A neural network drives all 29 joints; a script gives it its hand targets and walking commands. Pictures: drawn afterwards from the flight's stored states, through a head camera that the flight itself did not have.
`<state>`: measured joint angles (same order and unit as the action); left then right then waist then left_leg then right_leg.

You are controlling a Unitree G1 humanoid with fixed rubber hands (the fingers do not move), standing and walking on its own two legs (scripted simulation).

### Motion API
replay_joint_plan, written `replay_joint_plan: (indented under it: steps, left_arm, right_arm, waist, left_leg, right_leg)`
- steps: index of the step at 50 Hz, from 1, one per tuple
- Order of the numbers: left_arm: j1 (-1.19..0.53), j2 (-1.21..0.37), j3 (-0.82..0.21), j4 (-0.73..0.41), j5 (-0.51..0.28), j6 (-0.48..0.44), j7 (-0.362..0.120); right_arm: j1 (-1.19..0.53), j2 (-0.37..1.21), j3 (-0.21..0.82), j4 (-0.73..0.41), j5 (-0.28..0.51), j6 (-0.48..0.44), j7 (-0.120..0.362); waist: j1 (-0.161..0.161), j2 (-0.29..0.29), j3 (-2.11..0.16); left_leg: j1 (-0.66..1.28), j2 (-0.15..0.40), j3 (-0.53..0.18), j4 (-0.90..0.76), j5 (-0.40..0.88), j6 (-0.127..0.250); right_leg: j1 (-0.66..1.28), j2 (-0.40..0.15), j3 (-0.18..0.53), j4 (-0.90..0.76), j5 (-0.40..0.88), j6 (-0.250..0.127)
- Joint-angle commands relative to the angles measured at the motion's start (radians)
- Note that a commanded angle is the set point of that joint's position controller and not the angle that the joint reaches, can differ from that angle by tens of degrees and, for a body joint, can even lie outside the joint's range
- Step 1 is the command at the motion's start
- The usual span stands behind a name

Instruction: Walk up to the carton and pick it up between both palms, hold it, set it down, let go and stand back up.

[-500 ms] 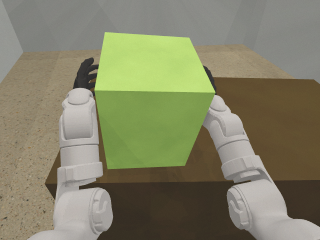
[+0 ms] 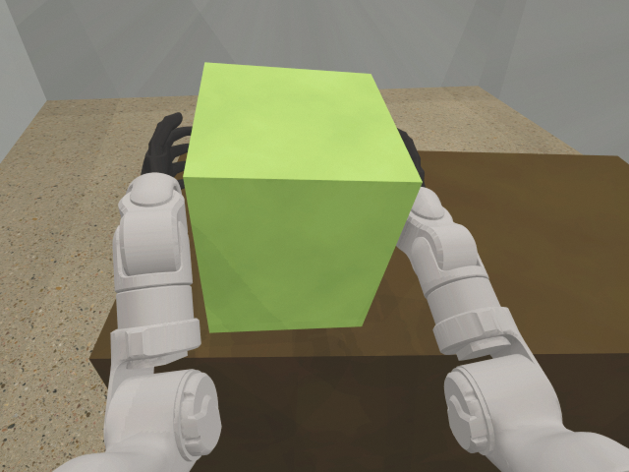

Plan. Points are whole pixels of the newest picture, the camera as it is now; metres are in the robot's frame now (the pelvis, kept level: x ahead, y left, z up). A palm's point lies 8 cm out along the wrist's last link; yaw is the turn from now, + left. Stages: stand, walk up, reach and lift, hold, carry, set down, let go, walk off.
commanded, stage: hold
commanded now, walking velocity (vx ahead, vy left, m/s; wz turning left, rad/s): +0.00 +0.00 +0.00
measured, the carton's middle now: (289, 204) +0.37 +0.01 +0.19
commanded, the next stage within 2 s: none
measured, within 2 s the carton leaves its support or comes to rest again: neither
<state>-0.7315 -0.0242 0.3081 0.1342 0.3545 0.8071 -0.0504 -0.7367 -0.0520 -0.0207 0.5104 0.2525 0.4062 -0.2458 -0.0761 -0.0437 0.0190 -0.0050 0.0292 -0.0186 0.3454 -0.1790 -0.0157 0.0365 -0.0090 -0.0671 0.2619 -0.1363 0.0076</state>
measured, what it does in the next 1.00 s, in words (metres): stands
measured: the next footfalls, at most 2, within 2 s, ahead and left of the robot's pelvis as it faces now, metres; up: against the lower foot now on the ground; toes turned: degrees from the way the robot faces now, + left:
none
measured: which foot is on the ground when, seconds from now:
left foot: down 0.00-1.00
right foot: down 0.00-1.00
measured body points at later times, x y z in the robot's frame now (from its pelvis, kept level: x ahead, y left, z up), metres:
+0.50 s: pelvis +0.00 +0.00 +0.00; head -0.06 +0.02 +0.44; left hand +0.38 +0.15 +0.24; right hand +0.38 -0.14 +0.22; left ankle +0.02 +0.13 -0.75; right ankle +0.02 -0.12 -0.75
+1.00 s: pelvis -0.01 +0.00 +0.00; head -0.06 +0.03 +0.45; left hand +0.38 +0.16 +0.24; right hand +0.38 -0.14 +0.21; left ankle +0.02 +0.13 -0.75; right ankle +0.02 -0.12 -0.75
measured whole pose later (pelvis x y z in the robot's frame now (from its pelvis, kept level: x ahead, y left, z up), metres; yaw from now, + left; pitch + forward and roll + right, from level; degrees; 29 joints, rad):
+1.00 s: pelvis -0.01 +0.00 +0.00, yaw +0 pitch -9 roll -1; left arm -0.77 -0.02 0.30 0.17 0.36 0.80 -0.04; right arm -0.75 -0.05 -0.04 0.55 0.24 0.39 -0.23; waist -0.07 -0.05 0.02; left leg -0.01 0.02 -0.01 0.34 -0.17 -0.01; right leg 0.03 -0.01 -0.06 0.26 -0.13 0.01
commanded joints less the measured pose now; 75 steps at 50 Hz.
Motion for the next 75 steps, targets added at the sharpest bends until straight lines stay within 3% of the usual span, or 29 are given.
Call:
replay_joint_plan:
  steps: [1, 25, 39, 46, 51, 63, 75]
  left_arm:
    - [-0.591, -0.599, -0.455, -0.042, -0.163, -0.054, -0.127]
    - [-0.577, -0.58, -0.458, -0.059, -0.154, -0.048, -0.137]
    - [-0.615, -0.603, -0.478, -0.042, -0.167, -0.055, -0.119]
    - [-0.61, -0.599, -0.44, 0.002, -0.146, -0.052, -0.121]
    - [-0.602, -0.601, -0.444, -0.015, -0.154, -0.053, -0.121]
    - [-0.606, -0.599, -0.455, -0.029, -0.153, -0.052, -0.128]
    - [-0.588, -0.589, -0.444, -0.034, -0.149, -0.047, -0.131]
  right_arm:
    - [-0.884, 0.6, 0.361, -0.32, 0.083, -0.069, 0.099]
    - [-0.877, 0.617, 0.395, -0.35, 0.103, -0.069, 0.077]
    - [-0.901, 0.59, 0.344, -0.316, 0.072, -0.083, 0.102]
    - [-0.914, 0.59, 0.332, -0.281, 0.062, -0.088, 0.108]
    - [-0.926, 0.602, 0.358, -0.312, 0.077, -0.094, 0.104]
    - [-0.902, 0.605, 0.358, -0.315, 0.084, -0.083, 0.093]
    - [-0.893, 0.603, 0.374, -0.324, 0.092, -0.074, 0.088]
  waist:
    - [-0.012, 0.067, -0.367]
    - [-0.01, 0.048, -0.357]
    - [-0.022, 0.077, -0.368]
    - [-0.007, 0.064, -0.348]
    - [-0.001, 0.055, -0.387]
    - [-0.017, 0.065, -0.362]
    - [-0.007, 0.052, -0.357]
  left_leg:
    - [0.05, -0.071, 0.052, -0.029, 0.234, -0.006]
    - [0.068, -0.081, 0.049, -0.013, 0.282, 0.0]
    - [0.061, -0.064, 0.046, -0.032, 0.223, -0.007]
    - [0.039, -0.065, 0.05, -0.046, 0.187, 0.005]
    - [0.064, -0.071, 0.053, -0.022, 0.258, 0.005]
    - [0.056, -0.074, 0.052, -0.024, 0.241, -0.001]
    - [0.06, -0.075, 0.052, -0.025, 0.247, 0.003]
  right_leg:
    - [0.1, 0.084, -0.014, -0.011, 0.095, 0.022]
    - [0.129, 0.072, -0.008, -0.003, 0.209, 0.042]
    - [0.08, 0.078, -0.019, -0.012, 0.079, 0.022]
    - [0.089, 0.075, -0.017, -0.016, 0.054, 0.023]
    - [0.111, 0.079, -0.014, -0.011, 0.122, 0.027]
    - [0.104, 0.075, -0.013, -0.012, 0.117, 0.03]
    - [0.112, 0.076, -0.012, -0.011, 0.133, 0.032]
